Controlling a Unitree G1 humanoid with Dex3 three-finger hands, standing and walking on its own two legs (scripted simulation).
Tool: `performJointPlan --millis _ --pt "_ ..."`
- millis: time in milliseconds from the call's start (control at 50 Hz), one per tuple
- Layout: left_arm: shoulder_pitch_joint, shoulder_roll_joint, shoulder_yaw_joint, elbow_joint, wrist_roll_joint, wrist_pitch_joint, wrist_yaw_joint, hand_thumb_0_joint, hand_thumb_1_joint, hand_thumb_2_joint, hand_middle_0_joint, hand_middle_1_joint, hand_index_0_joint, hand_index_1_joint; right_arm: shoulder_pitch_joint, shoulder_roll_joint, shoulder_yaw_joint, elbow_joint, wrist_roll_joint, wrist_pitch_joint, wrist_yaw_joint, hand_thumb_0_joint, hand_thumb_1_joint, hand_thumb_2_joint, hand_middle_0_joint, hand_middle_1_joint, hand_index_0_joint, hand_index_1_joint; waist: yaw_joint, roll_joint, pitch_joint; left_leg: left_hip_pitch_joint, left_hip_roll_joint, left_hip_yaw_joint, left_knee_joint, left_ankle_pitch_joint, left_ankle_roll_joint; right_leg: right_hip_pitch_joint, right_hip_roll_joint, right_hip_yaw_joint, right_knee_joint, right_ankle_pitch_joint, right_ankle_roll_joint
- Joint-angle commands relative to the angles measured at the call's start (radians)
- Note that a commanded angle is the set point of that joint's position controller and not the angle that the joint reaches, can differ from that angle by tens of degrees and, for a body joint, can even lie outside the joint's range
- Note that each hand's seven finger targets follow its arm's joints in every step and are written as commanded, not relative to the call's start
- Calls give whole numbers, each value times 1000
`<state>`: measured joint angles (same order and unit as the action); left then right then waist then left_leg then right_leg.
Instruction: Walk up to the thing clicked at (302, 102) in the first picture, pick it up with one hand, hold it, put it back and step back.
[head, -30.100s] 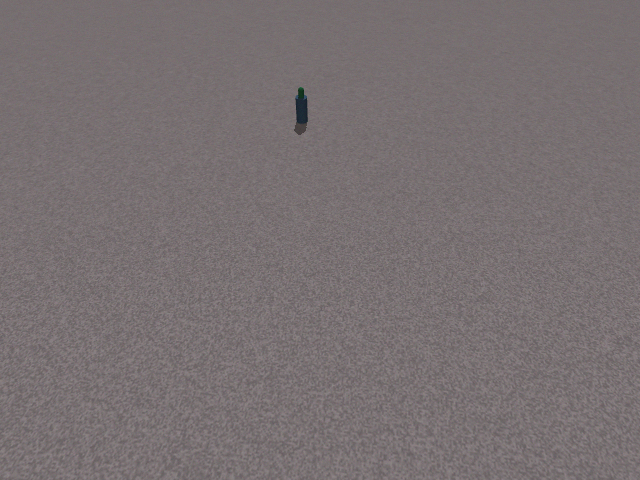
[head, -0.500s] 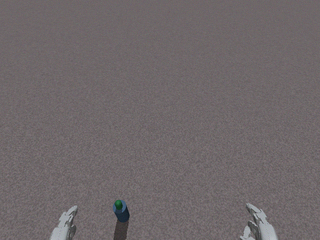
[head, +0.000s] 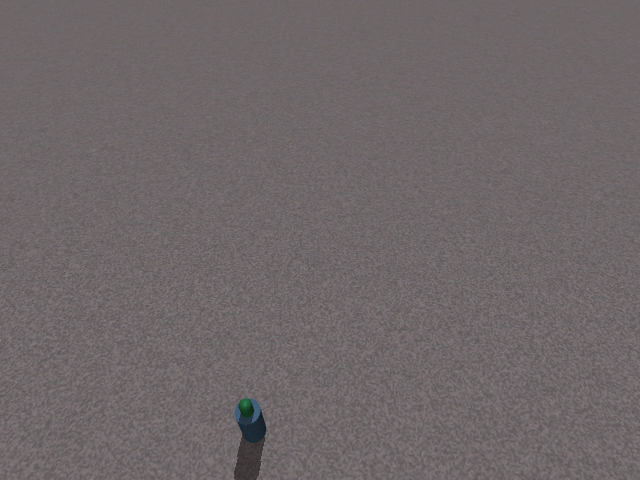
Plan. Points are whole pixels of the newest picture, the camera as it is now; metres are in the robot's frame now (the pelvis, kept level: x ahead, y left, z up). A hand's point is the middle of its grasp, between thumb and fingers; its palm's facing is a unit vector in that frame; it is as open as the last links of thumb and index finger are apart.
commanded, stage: stand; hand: left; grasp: from the side
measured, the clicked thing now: (249, 417) +0.44 +0.21 -0.64
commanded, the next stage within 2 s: step back in 1.82 s
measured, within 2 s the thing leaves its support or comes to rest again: neither
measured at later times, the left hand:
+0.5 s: hand out of the picture +0.05 +0.25 -0.13, palm faces +0.00 -0.94 -0.34, open 7.4 cm
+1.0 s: hand out of the picture +0.05 +0.25 -0.13, palm faces -0.01 -0.94 -0.35, open 7.4 cm
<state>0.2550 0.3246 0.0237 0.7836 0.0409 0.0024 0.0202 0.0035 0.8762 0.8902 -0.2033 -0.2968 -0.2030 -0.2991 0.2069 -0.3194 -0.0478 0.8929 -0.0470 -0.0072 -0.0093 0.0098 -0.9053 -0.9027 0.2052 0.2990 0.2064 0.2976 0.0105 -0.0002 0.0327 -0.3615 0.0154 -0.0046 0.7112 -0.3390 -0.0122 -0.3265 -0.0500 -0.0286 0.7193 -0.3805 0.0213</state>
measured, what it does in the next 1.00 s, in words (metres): stands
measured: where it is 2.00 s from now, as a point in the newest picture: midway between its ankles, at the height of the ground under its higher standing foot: outside the picture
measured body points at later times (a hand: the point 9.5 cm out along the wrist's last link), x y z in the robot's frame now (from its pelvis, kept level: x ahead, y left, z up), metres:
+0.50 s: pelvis +0.00 +0.01 +0.03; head +0.00 +0.00 +0.48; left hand +0.05 +0.30 -0.11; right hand +0.08 -0.28 -0.11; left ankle +0.02 +0.13 -0.72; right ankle +0.00 -0.13 -0.72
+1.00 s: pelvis +0.00 +0.00 +0.03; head +0.00 +0.00 +0.48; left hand +0.05 +0.30 -0.10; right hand +0.06 -0.29 -0.11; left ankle +0.02 +0.13 -0.72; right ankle +0.00 -0.13 -0.72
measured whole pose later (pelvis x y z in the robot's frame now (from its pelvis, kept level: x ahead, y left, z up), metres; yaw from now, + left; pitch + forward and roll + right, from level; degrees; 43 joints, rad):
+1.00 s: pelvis +0.00 +0.00 +0.03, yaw +0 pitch -3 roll +0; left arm 0.13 0.33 0.01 1.16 0.02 -0.01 0.00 0.00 0.91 0.90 -0.20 -0.30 -0.20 -0.30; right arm 0.13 -0.33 -0.01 1.15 -0.01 0.00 0.00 0.01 -0.91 -0.90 0.20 0.30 0.21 0.30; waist 0.01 0.02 0.07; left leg -0.13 0.01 -0.01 0.34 -0.15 -0.01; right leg -0.10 -0.05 -0.04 0.34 -0.18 0.03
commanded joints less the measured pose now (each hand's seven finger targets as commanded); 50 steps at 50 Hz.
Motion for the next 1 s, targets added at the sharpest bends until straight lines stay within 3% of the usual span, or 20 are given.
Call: performJointPlan --millis 0,80,120,180,320,380,800,860,980 --pt "-63 164 44 -12 -5 -41 15 0 900 900 -200 -300 -200 -301 -68 -159 -31 -44 2 -29 -6 0 -900 -900 200 300 200 300 3 19 -66 73 63 -107 -213 121 63 54 -40 74 -189 160 -57" --pt "-63 177 37 74 -10 -37 17 0 900 900 -200 -300 -200 -301 -57 -168 -24 14 8 -22 -9 0 -900 -900 200 300 200 300 0 14 -54 113 69 -105 -261 165 55 105 -57 85 -258 186 -54" --pt "-64 177 31 110 -11 -35 15 0 900 900 -200 -300 -200 -301 -70 -177 -20 39 12 -20 -10 0 -900 -900 200 300 200 300 3 26 -36 130 74 -112 -295 137 50 111 -54 79 -293 174 -47" --pt "-81 185 28 155 -15 -35 16 0 900 900 -200 -300 -200 -301 -63 -179 -13 73 18 -21 -11 0 -900 -900 200 300 200 300 -4 13 -42 170 78 -105 -312 224 46 145 -64 81 -321 235 -43" --pt "-111 194 19 235 -14 -33 13 0 900 900 -200 -300 -200 -301 -87 -185 -7 130 23 -13 -11 0 -900 -900 200 300 200 300 -2 -3 -4 189 82 -105 -379 170 33 164 -67 74 -392 178 -31" --pt "-116 192 17 260 -16 -36 12 0 900 900 -200 -300 -200 -301 -94 -182 -3 149 24 -13 -9 0 -900 -900 200 300 200 300 1 -2 -19 208 87 -102 -386 199 34 193 -76 78 -405 218 -28" --pt "-169 215 20 326 -18 -30 2 0 900 900 -200 -300 -200 -301 -120 -206 3 197 29 -15 -8 0 -900 -900 200 300 200 300 -1 6 -13 214 99 -101 -449 177 27 216 -84 76 -444 203 -29" --pt "-170 214 18 328 -18 -28 1 0 900 900 -200 -300 -200 -301 -123 -215 1 202 29 -12 -6 0 -900 -900 200 300 200 300 -2 6 4 203 97 -104 -453 137 25 197 -77 72 -453 160 -25" --pt "-172 209 17 328 -22 -32 1 0 900 900 -200 -300 -200 -301 -118 -209 5 203 29 -15 -5 0 -900 -900 200 300 200 300 -6 0 -29 228 101 -95 -436 215 29 220 -87 79 -455 227 -28"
